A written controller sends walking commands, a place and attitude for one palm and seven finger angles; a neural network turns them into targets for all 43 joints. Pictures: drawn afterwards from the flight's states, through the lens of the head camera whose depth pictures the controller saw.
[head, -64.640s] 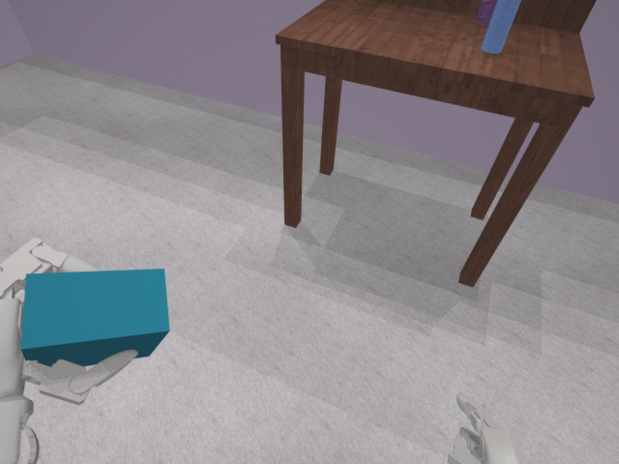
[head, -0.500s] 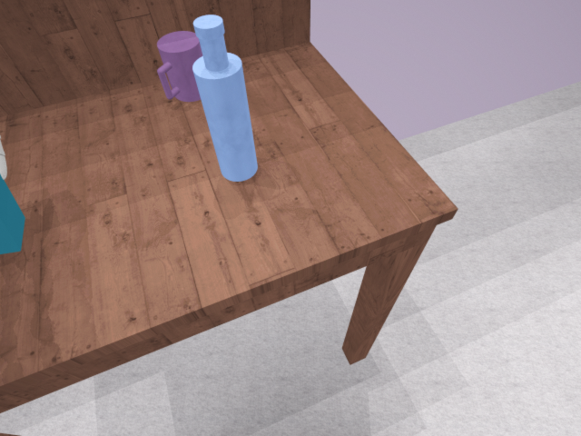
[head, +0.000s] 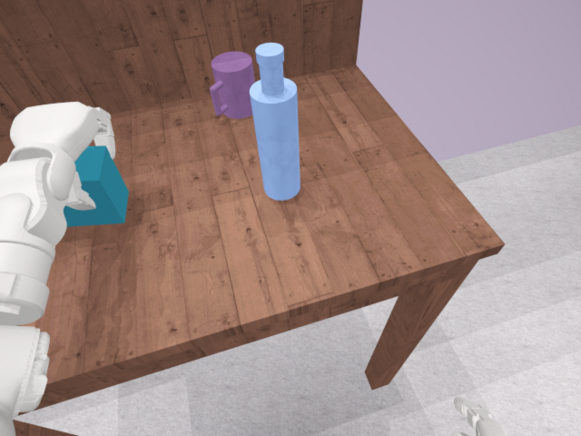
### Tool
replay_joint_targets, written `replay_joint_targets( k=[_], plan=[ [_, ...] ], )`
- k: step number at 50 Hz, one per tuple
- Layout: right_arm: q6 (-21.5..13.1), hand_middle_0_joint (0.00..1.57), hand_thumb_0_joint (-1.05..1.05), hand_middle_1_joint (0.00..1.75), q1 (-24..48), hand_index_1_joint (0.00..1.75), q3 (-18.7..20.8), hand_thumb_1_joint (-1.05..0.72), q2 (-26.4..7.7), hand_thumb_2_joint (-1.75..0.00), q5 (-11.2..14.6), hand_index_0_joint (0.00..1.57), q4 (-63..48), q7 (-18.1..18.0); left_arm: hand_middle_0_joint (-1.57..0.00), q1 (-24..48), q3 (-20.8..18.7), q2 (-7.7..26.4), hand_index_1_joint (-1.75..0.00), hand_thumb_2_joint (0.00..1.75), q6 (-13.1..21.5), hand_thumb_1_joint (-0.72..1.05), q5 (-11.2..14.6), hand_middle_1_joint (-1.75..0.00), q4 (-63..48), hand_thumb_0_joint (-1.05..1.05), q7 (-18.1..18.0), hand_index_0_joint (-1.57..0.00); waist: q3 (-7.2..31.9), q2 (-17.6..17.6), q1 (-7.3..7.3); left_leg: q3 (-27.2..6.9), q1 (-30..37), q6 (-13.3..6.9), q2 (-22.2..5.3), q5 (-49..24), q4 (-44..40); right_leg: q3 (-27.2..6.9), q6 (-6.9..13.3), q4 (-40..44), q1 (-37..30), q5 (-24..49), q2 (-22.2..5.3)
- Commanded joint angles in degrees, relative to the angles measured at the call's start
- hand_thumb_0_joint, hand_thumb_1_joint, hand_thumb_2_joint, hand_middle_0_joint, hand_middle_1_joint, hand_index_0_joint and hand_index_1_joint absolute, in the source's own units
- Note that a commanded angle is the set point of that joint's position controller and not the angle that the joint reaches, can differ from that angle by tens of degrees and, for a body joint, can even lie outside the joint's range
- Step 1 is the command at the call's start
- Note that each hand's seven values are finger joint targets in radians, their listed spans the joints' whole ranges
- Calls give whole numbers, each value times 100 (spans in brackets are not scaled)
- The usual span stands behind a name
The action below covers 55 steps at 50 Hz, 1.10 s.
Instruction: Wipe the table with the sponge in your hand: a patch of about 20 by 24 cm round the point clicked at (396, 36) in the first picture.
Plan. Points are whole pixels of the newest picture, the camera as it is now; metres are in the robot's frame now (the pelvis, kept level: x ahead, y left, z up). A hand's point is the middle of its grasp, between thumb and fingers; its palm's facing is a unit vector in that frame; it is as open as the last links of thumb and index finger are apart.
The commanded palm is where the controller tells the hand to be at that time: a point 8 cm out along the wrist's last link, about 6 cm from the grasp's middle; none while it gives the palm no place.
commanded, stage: slide across to the middle lane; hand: left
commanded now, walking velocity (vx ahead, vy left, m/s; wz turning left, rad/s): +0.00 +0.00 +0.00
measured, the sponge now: (78, 195) +0.39 +0.36 +0.10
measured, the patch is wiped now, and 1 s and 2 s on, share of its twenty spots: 0.95 0.95 0.95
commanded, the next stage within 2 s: wipe back along the middle lane in 0.14 s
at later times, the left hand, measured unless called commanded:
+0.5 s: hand (96, 170) +0.39 +0.31 +0.16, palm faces -0.05 +0.01 -1.00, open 9.9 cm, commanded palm +0.36 +0.29 +0.20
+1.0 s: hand (95, 194) +0.36 +0.29 +0.15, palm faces +0.03 -0.02 -1.00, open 9.9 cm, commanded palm +0.31 +0.28 +0.18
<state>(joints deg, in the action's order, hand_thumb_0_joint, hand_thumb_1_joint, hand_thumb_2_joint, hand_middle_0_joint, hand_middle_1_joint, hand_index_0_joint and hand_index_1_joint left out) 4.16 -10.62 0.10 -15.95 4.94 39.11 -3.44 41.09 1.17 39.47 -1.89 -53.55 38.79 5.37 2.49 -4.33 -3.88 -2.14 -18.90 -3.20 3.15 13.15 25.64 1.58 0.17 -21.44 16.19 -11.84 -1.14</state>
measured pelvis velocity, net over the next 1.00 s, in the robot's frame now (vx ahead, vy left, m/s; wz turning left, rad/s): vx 0.01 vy -0.02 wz -0.02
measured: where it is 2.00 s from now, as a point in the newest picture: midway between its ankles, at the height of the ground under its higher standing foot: outside the picture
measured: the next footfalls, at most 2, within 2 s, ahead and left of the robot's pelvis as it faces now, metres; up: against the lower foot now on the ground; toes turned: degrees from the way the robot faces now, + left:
none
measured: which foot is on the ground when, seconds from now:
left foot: down 0.00-1.00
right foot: down 0.00-1.00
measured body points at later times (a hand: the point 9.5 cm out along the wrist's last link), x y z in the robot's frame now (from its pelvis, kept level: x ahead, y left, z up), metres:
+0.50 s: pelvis +0.01 -0.02 +0.00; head +0.04 -0.05 +0.45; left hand +0.39 +0.30 +0.21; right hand +0.16 -0.27 -0.12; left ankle -0.01 +0.08 -0.74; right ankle -0.02 -0.14 -0.74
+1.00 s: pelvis +0.01 -0.02 +0.00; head +0.02 -0.05 +0.45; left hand +0.35 +0.29 +0.20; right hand +0.19 -0.26 -0.11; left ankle -0.01 +0.08 -0.74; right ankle -0.02 -0.14 -0.74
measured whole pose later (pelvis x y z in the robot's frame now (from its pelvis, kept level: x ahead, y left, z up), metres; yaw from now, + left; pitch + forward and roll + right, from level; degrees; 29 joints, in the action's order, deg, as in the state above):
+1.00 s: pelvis +0.01 -0.02 +0.00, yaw -1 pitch +4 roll -1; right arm 6.4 -9.0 -1.5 -17.0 4.3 34.8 -1.8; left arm 22.3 0.0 34.9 -18.3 -52.5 15.0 7.5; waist 3.8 -5.4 -4.2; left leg -1.4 -16.1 -2.1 1.8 15.3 27.4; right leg 0.8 0.0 -24.8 14.6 -14.3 0.1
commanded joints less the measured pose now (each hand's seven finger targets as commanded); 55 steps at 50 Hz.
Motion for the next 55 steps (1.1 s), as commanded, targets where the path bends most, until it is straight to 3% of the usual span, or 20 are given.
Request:
replay_joint_targets(
  k=[1,5,7,8,10,12,15,17,19,20,23,26,28,34,37,40,44,46,50,55],
  plan=[
    [-188,20,0,30,163,30,227,-90,-891,-90,-83,20,-606,30,-120,2265,-774,1716,-160,130,-598,10,-27,-160,-1190,0,-217,-120,2064,32,102,-119,1280,322,-186,-2756,-116,96,431,14,-655,1597,263],
    [-197,20,0,30,260,30,190,-90,-874,-90,-123,20,-687,104,-120,2202,-752,1754,-160,130,-997,10,-343,-160,-1412,0,-177,-120,2295,-136,54,-103,1423,371,-207,-3318,-66,124,448,-55,-743,1738,264],
    [-182,20,0,30,294,30,188,-90,-867,-90,-131,20,-742,108,-120,1925,-693,1582,-160,130,-1059,10,-264,-160,-1502,0,-68,-120,2383,113,58,-52,1444,309,-195,-3367,-13,105,409,-51,-834,1928,255],
    [-202,20,0,30,336,30,184,-90,-849,-90,-124,20,-795,105,-120,1853,-704,1549,-160,130,-1058,10,-202,-160,-1629,0,-11,-120,2444,72,63,-40,1478,294,-176,-3488,2,88,408,-45,-922,2050,249],
    [-205,20,0,30,330,30,170,-90,-830,-90,-112,20,-793,100,-120,2009,-384,1239,-160,130,-1105,10,-161,-160,-1659,0,105,-120,2293,102,177,-30,1507,254,-174,-3260,43,120,374,-49,-726,1958,242],
    [-197,20,0,30,298,30,166,-90,-864,-90,-102,20,-727,72,-120,2180,-422,1393,-160,130,-1143,10,-217,-160,-1535,0,187,-120,2062,72,236,-47,1470,236,-162,-2933,-18,139,388,4,-571,1706,267],
    [-192,20,0,30,245,30,180,-90,-870,-90,-112,20,-778,53,-120,1657,-517,1432,-160,130,-1168,10,-254,-160,-1530,0,307,-120,2124,150,149,5,1412,167,-109,-2957,26,119,395,-30,-769,1897,254],
    [-166,20,0,30,280,30,162,-90,-848,-90,-105,20,-810,55,-120,1612,-313,1183,-160,130,-1115,10,-224,-160,-1624,0,407,-120,1954,214,190,17,1347,140,-111,-2704,6,108,386,-16,-702,1859,242],
    [-147,20,0,30,256,30,167,-90,-871,-90,-121,20,-879,61,-120,1226,-537,1361,-160,130,-1075,10,-197,-160,-1740,0,451,-120,1982,223,111,19,1274,102,-93,-2744,15,107,393,-35,-836,1923,245],
    [-151,20,0,30,314,30,165,-90,-833,-90,-110,20,-914,67,-120,1191,-422,1215,-160,130,-1037,10,-169,-160,-1892,0,463,-120,1992,143,114,31,1313,104,-99,-2795,41,91,385,-70,-827,1969,230],
    [-116,20,0,30,367,30,181,-90,-850,-90,-118,20,-999,92,-120,460,-855,1460,-160,130,-996,10,-31,-160,-2102,0,450,-120,1958,193,-13,36,1182,79,-105,-2788,45,61,386,-106,-998,2083,224],
    [-60,20,0,30,381,30,160,-90,-849,-90,-106,20,-996,109,-120,358,-555,1076,-160,130,-1084,10,30,-160,-2011,0,430,-120,1490,381,70,47,967,73,-114,-2279,-31,115,351,-52,-698,1740,236],
    [-74,20,0,30,496,30,147,-90,-854,-90,-81,20,-1036,104,-120,306,-686,1224,-160,130,-1099,10,42,-160,-2181,0,385,-120,1456,322,24,51,902,61,-95,-2084,-75,78,367,-55,-737,1613,234],
    [-77,20,0,30,473,30,164,-90,-844,-90,-104,20,-1062,76,-120,110,-469,1026,-160,130,-1279,10,-58,-160,-2269,0,317,-120,1594,320,43,92,906,26,-56,-1840,-17,42,370,-98,-758,1507,230],
    [-48,20,0,30,551,30,145,-90,-843,-90,-69,20,-1050,72,-120,-27,-410,938,-160,130,-1375,10,-15,-160,-2242,0,337,-120,1372,386,65,102,811,32,-66,-1574,-41,57,338,-81,-650,1346,229],
    [-68,20,0,30,618,30,134,-90,-820,-90,-75,20,-1123,84,-120,-344,-502,972,-160,130,-1398,10,29,-160,-2439,0,338,-120,1537,410,-8,97,840,33,-62,-1718,0,57,346,-163,-808,1521,221],
    [-45,20,0,30,721,30,95,-90,-776,-90,-77,20,-1225,107,-120,-705,-295,640,-160,130,-1510,10,103,-160,-2636,0,391,-120,1262,332,-27,73,796,31,-89,-1641,-17,78,349,-141,-657,1351,232],
    [-22,20,0,30,743,30,100,-90,-796,-90,-74,20,-1216,119,-120,-833,-355,696,-160,130,-1590,10,81,-160,-2703,0,373,-120,1228,417,-32,69,780,44,-101,-1636,2,91,337,-161,-639,1367,242],
    [-39,20,0,30,858,30,78,-90,-743,-90,-80,20,-1350,155,-120,-1384,-373,581,-160,130,-1710,10,119,-160,-3287,0,364,-120,1491,417,-118,81,887,50,-98,-2101,106,83,332,-299,-872,1807,229],
    [-10,20,0,30,1056,30,27,-90,-702,-90,-65,20,-1427,211,-120,-2079,-418,422,-160,130,-1980,10,310,-160,-3810,0,363,-120,1266,430,-180,68,812,96,-145,-2179,106,137,294,-337,-824,1805,239]
  ],
)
